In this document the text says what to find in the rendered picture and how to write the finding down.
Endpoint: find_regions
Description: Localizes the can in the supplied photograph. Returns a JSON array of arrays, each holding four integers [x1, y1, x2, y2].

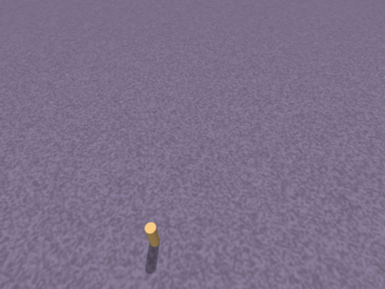
[[144, 222, 160, 247]]

